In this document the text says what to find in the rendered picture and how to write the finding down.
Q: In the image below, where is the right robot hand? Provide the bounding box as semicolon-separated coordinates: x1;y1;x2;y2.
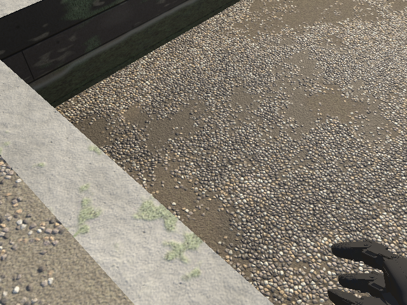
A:
328;239;407;305

